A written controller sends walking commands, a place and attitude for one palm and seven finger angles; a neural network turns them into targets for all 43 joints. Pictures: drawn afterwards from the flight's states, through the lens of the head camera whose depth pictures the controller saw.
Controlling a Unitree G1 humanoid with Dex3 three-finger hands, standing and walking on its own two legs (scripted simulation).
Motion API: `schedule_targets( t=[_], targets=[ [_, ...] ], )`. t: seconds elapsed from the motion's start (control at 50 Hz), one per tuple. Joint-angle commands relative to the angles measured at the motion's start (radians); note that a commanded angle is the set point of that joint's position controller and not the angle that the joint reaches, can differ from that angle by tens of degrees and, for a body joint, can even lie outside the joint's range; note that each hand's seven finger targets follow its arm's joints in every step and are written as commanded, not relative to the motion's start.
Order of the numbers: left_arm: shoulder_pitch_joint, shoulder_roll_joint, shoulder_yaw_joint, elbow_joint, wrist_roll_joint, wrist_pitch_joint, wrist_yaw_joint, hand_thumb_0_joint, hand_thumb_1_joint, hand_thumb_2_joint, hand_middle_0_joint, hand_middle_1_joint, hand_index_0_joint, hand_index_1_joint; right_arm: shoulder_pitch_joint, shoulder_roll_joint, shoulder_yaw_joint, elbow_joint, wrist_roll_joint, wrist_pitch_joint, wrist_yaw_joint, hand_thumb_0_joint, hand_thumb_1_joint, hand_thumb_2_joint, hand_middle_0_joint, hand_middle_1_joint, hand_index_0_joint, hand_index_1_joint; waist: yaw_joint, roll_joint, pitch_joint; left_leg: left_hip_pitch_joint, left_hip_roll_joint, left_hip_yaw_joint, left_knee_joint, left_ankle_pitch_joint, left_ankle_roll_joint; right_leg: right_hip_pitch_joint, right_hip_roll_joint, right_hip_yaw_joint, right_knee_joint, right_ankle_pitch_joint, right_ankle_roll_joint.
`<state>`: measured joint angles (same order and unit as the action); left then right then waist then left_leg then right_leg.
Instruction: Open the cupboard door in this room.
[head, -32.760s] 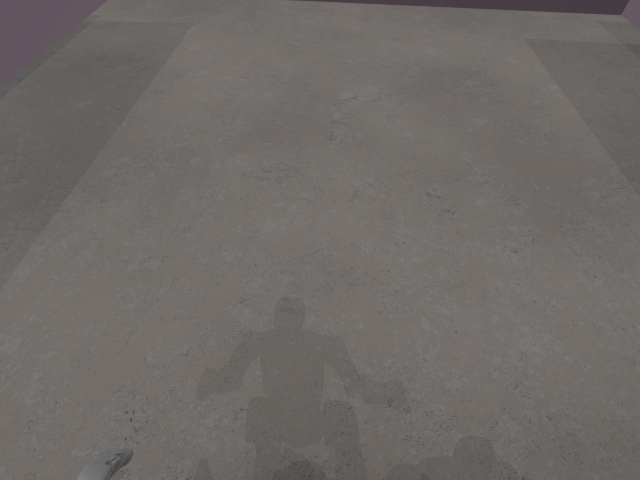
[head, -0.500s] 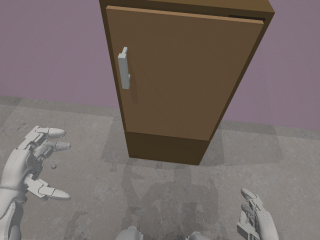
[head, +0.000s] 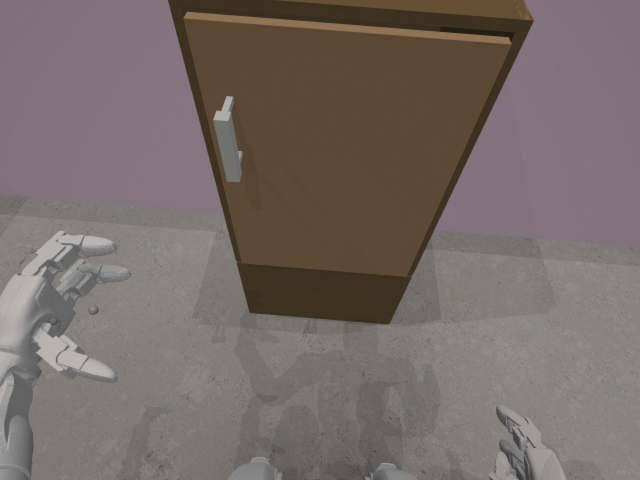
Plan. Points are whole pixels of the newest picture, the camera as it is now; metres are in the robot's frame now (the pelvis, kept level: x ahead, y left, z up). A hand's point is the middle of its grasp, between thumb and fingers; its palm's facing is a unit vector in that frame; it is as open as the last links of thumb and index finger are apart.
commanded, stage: raise the hand with hooked fingers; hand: left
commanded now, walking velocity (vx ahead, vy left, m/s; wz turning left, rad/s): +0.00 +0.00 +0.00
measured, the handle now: (231, 140) +0.59 +0.17 +0.05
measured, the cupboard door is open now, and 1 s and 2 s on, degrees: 0 0 0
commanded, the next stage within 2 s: move the hooked fingers beside the handle in 0.28 s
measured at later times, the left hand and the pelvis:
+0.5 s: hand (98, 314) +0.28 +0.26 +0.06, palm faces -0.02 -1.00 -0.04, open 14.0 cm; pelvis -0.01 -0.01 +0.00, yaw +1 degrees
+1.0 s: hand (141, 246) +0.38 +0.25 +0.05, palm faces -0.02 -1.00 -0.04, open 14.0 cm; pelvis -0.01 -0.01 -0.01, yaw +0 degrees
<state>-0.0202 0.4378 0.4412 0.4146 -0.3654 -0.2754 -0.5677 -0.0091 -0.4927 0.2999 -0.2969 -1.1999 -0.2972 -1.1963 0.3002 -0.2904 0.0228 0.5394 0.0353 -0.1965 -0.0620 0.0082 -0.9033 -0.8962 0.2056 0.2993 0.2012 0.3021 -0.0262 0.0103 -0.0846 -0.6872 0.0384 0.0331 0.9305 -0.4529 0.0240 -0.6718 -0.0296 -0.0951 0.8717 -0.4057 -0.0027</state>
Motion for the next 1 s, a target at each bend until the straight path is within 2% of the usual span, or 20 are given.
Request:
schedule_targets(
  t=[0.0, 0.08, 0.26, 0.34, 0.36, 0.4, 0.42, 0.44, 0.46, 0.48, 0.54, 0.58, 0.62, 0.66, 0.72, 0.78, 0.84, 0.86, 0.94, 0.98],
  targets=[
    [-0.169, 0.260, 0.111, -0.216, -0.029, -0.103, 0.032, 0.000, -0.500, 0.300, -0.300, -1.200, -0.300, -1.200, -0.015, -0.140, -0.061, -0.135, 0.006, -0.047, -0.003, 0.000, -0.900, -0.900, 0.200, 0.300, 0.200, 0.300, 0.023, 0.103, -0.280, 0.175, -0.034, -0.054, -0.133, 0.360, -0.009, 0.147, 0.052, 0.033, -0.076, 0.254, -0.026],
    [-0.168, 0.268, 0.106, -0.218, -0.018, -0.109, 0.033, 0.000, -0.500, 0.300, -0.300, -1.200, -0.300, -1.200, -0.019, -0.138, -0.058, -0.134, 0.007, -0.044, -0.007, 0.000, -0.900, -0.900, 0.200, 0.300, 0.200, 0.300, 0.020, 0.137, -0.283, 0.183, -0.033, -0.055, -0.141, 0.342, -0.009, 0.149, 0.051, 0.036, -0.082, 0.236, -0.027],
    [-0.190, 0.241, 0.089, -0.126, -0.043, -0.083, -0.001, 0.000, -0.500, 0.300, -0.300, -1.200, -0.300, -1.200, -0.031, -0.141, -0.050, -0.126, 0.014, -0.038, -0.019, 0.000, -0.900, -0.900, 0.200, 0.300, 0.200, 0.300, 0.001, 0.034, -0.233, 0.111, -0.040, -0.046, -0.136, 0.234, 0.001, 0.161, 0.047, 0.062, -0.118, 0.177, -0.017],
    [-0.212, 0.249, 0.078, -0.143, -0.027, -0.094, -0.003, 0.000, -0.500, 0.300, -0.300, -1.200, -0.300, -1.200, -0.032, -0.137, -0.048, -0.129, 0.011, -0.042, -0.017, 0.000, -0.900, -0.900, 0.200, 0.300, 0.200, 0.300, 0.008, 0.086, -0.245, 0.134, -0.040, -0.049, -0.138, 0.247, -0.001, 0.153, 0.048, 0.057, -0.107, 0.183, -0.023],
    [-0.205, 0.253, 0.081, -0.148, -0.026, -0.097, -0.002, 0.000, -0.500, 0.300, -0.300, -1.200, -0.300, -1.200, -0.035, -0.136, -0.049, -0.131, 0.012, -0.043, -0.018, 0.000, -0.900, -0.900, 0.200, 0.300, 0.200, 0.300, 0.009, 0.075, -0.254, 0.137, -0.039, -0.048, -0.138, 0.241, 0.001, 0.157, 0.047, 0.061, -0.110, 0.176, -0.021],
    [-0.312, 0.259, 0.071, -0.129, -0.020, -0.104, 0.006, 0.000, -0.500, 0.300, -0.300, -1.200, -0.300, -1.200, -0.033, -0.139, -0.044, -0.119, 0.011, -0.041, -0.026, 0.000, -0.900, -0.900, 0.200, 0.300, 0.200, 0.300, -0.014, 0.047, -0.235, 0.112, -0.039, -0.051, -0.132, 0.204, 0.002, 0.136, 0.046, 0.067, -0.113, 0.139, -0.016],
    [-0.384, 0.278, 0.077, -0.095, -0.019, -0.107, 0.010, 0.000, -0.500, 0.300, -0.300, -1.200, -0.300, -1.200, -0.027, -0.144, -0.042, -0.101, 0.010, -0.038, -0.031, 0.000, -0.900, -0.900, 0.200, 0.300, 0.200, 0.300, -0.030, 0.043, -0.195, 0.087, -0.037, -0.050, -0.119, 0.171, 0.002, 0.110, 0.048, 0.078, -0.119, 0.100, -0.017],
    [-0.438, 0.300, 0.089, -0.070, -0.013, -0.112, 0.012, 0.000, -0.500, 0.300, -0.300, -1.200, -0.300, -1.200, -0.024, -0.146, -0.040, -0.092, 0.011, -0.036, -0.035, 0.000, -0.900, -0.900, 0.200, 0.300, 0.200, 0.300, -0.034, 0.051, -0.197, 0.080, -0.036, -0.053, -0.119, 0.149, 0.001, 0.102, 0.046, 0.083, -0.120, 0.069, -0.016],
    [-0.463, 0.286, 0.078, -0.024, -0.010, -0.115, 0.010, 0.000, -0.500, 0.300, -0.300, -1.200, -0.300, -1.200, -0.022, -0.145, -0.037, -0.087, 0.011, -0.035, -0.037, 0.000, -0.900, -0.900, 0.200, 0.300, 0.200, 0.300, -0.038, 0.043, -0.180, 0.071, -0.037, -0.055, -0.120, 0.134, 0.001, 0.093, 0.045, 0.084, -0.122, 0.051, -0.017],
    [-0.470, 0.304, 0.089, -0.009, -0.004, -0.121, 0.010, 0.000, -0.500, 0.300, -0.300, -1.200, -0.300, -1.200, -0.020, -0.147, -0.039, -0.083, 0.013, -0.035, -0.040, 0.000, -0.900, -0.900, 0.200, 0.300, 0.200, 0.300, -0.029, 0.062, -0.192, 0.074, -0.036, -0.057, -0.122, 0.129, 0.000, 0.092, 0.042, 0.082, -0.119, 0.043, -0.019],
    [-0.568, 0.289, 0.034, -0.011, 0.022, -0.125, 0.001, 0.000, -0.500, 0.300, -0.300, -1.200, -0.300, -1.200, -0.008, -0.145, -0.040, -0.074, 0.012, -0.038, -0.043, 0.000, -0.900, -0.900, 0.200, 0.300, 0.200, 0.300, -0.032, 0.124, -0.285, 0.138, -0.035, -0.063, -0.120, 0.178, 0.002, 0.089, 0.043, 0.073, -0.093, 0.101, -0.024],
    [-0.546, 0.297, 0.039, 0.003, 0.029, -0.119, -0.001, 0.000, -0.500, 0.300, -0.300, -1.200, -0.300, -1.200, 0.004, -0.146, -0.044, -0.073, 0.010, -0.037, -0.040, 0.000, -0.900, -0.900, 0.200, 0.300, 0.200, 0.300, -0.020, 0.141, -0.335, 0.162, -0.034, -0.064, -0.117, 0.233, -0.001, 0.106, 0.042, 0.067, -0.082, 0.156, -0.026],
    [-0.536, 0.311, 0.052, 0.049, 0.032, -0.104, 0.002, 0.000, -0.500, 0.300, -0.300, -1.200, -0.300, -1.200, 0.015, -0.150, -0.045, -0.067, 0.010, -0.029, -0.036, 0.000, -0.900, -0.900, 0.200, 0.300, 0.200, 0.300, -0.017, 0.103, -0.340, 0.142, -0.032, -0.065, -0.109, 0.261, 0.001, 0.122, 0.045, 0.066, -0.075, 0.190, -0.026],
    [-0.522, 0.298, 0.051, 0.062, 0.032, -0.089, 0.013, 0.000, -0.500, 0.300, -0.300, -1.200, -0.300, -1.200, 0.016, -0.147, -0.047, -0.079, 0.011, -0.018, -0.028, 0.000, -0.900, -0.900, 0.200, 0.300, 0.200, 0.300, -0.007, 0.091, -0.343, 0.133, -0.032, -0.060, -0.117, 0.282, -0.003, 0.131, 0.041, 0.059, -0.070, 0.218, -0.022],
    [-0.483, 0.318, 0.086, 0.094, 0.033, -0.074, 0.043, 0.000, -0.500, 0.300, -0.300, -1.200, -0.300, -1.200, 0.028, -0.150, -0.051, -0.088, 0.008, 0.000, -0.017, 0.000, -0.900, -0.900, 0.200, 0.300, 0.200, 0.300, 0.009, 0.065, -0.330, 0.109, -0.031, -0.055, -0.121, 0.321, -0.004, 0.157, 0.043, 0.056, -0.066, 0.259, -0.023],
    [-0.528, 0.298, 0.066, 0.105, 0.051, -0.076, 0.073, 0.000, -0.500, 0.300, -0.300, -1.200, -0.300, -1.200, 0.039, -0.149, -0.054, -0.093, 0.009, 0.021, -0.008, 0.000, -0.900, -0.900, 0.200, 0.300, 0.200, 0.300, -0.011, 0.039, -0.300, 0.090, -0.030, -0.046, -0.124, 0.302, -0.002, 0.132, 0.044, 0.057, -0.071, 0.256, -0.014],
    [-0.610, 0.303, 0.061, 0.120, 0.067, -0.103, 0.090, 0.000, -0.500, 0.300, -0.300, -1.200, -0.300, -1.200, 0.058, -0.150, -0.057, -0.083, 0.006, 0.037, -0.007, 0.000, -0.900, -0.900, 0.200, 0.300, 0.200, 0.300, -0.030, 0.040, -0.307, 0.090, -0.029, -0.039, -0.116, 0.286, 0.000, 0.125, 0.047, 0.066, -0.071, 0.248, -0.013],
    [-0.646, 0.328, 0.075, 0.135, 0.074, -0.115, 0.093, 0.000, -0.500, 0.300, -0.300, -1.200, -0.300, -1.200, 0.066, -0.155, -0.058, -0.072, 0.006, 0.042, -0.009, 0.000, -0.900, -0.900, 0.200, 0.300, 0.200, 0.300, -0.036, 0.049, -0.306, 0.090, -0.027, -0.043, -0.115, 0.277, 0.000, 0.110, 0.048, 0.065, -0.068, 0.234, -0.015],
    [-0.769, 0.338, 0.058, 0.154, 0.092, -0.156, 0.082, 0.000, -0.500, 0.300, -0.300, -1.200, -0.300, -1.200, 0.090, -0.153, -0.060, -0.043, 0.001, 0.056, -0.015, 0.000, -0.900, -0.900, 0.200, 0.300, 0.200, 0.300, -0.054, 0.093, -0.374, 0.126, -0.025, -0.045, -0.093, 0.310, 0.003, 0.105, 0.049, 0.074, -0.055, 0.260, -0.016],
    [-0.784, 0.368, 0.082, 0.191, 0.094, -0.163, 0.075, 0.000, -0.500, 0.300, -0.300, -1.200, -0.300, -1.200, 0.098, -0.156, -0.061, -0.030, -0.001, 0.064, -0.016, 0.000, -0.900, -0.900, 0.200, 0.300, 0.200, 0.300, -0.050, 0.105, -0.400, 0.133, -0.024, -0.046, -0.084, 0.326, 0.002, 0.110, 0.048, 0.077, -0.053, 0.275, -0.017]
  ],
)
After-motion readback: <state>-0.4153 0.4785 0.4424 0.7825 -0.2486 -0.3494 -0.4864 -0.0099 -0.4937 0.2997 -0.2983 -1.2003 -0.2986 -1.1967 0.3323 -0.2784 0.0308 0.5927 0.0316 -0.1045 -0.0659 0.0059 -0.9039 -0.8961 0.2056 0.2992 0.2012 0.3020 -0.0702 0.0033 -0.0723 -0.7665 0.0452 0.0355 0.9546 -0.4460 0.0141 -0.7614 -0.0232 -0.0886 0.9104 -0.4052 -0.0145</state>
